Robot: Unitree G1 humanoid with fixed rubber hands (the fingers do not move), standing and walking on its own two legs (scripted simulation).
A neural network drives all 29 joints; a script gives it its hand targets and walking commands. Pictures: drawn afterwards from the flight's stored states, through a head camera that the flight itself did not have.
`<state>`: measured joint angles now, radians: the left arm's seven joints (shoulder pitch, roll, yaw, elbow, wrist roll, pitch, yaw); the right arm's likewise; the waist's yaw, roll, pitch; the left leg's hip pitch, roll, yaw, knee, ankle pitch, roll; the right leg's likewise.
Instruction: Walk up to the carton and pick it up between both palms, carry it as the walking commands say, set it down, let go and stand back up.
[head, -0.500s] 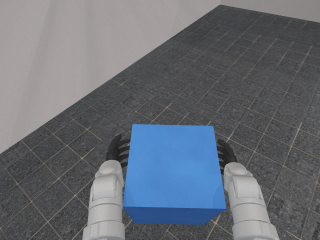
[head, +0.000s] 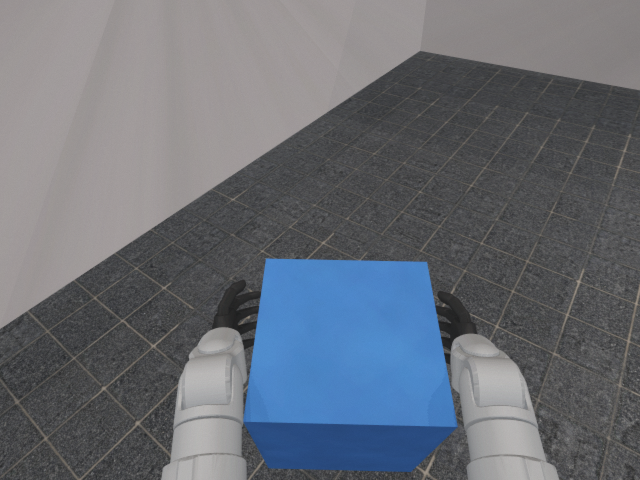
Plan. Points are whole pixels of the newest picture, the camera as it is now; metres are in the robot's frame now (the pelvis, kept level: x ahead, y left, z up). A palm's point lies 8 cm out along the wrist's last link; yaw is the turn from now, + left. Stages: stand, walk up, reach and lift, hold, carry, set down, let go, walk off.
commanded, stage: reach and lift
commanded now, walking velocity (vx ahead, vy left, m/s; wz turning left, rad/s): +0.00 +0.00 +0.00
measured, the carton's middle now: (342, 371) +0.29 +0.02 -0.03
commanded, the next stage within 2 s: hold in 1.08 s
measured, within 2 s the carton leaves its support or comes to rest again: neither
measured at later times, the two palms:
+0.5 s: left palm (234, 334) +0.30 +0.16 +0.05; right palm (470, 351) +0.29 -0.14 +0.03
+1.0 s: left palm (231, 341) +0.28 +0.16 +0.05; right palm (472, 360) +0.28 -0.14 +0.03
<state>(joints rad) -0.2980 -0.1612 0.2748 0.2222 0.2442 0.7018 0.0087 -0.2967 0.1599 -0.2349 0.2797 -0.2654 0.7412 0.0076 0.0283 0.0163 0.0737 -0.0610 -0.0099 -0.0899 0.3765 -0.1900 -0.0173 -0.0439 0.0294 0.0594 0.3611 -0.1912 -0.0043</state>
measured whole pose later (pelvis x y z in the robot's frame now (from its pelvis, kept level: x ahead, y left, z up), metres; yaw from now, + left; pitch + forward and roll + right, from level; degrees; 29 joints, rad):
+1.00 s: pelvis +0.00 +0.01 +0.00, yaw +0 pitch -8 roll +0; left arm -0.27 -0.15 0.23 0.21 0.25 0.72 0.00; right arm -0.23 0.15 -0.20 0.21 -0.25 0.77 0.00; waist 0.01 0.02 0.05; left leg -0.06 -0.02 -0.08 0.38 -0.19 -0.01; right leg -0.05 0.02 0.07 0.37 -0.19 0.00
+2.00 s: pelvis -0.01 -0.03 -0.02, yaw +5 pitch +1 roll -3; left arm -0.22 -0.14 0.14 -0.05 0.13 0.91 0.08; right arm -0.17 0.13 -0.16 -0.06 -0.14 0.96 -0.05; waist 0.03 0.05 -0.10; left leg -0.39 0.02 -0.19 0.65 -0.28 -0.05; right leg -0.30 0.08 -0.07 0.53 -0.24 -0.05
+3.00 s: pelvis -0.08 -0.24 -0.02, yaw +17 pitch +4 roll -2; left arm -0.18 -0.14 0.11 -0.26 0.08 1.14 0.11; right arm -0.13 0.13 -0.13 -0.31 -0.11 1.22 -0.09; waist 0.02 0.08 -0.10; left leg -0.47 0.17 0.03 0.74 -0.41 -0.06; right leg -0.41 -0.01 -0.11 0.56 -0.20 -0.01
